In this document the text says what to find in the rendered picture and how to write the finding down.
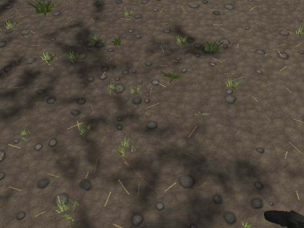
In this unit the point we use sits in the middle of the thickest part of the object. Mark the right robot hand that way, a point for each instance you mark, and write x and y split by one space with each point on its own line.
285 219

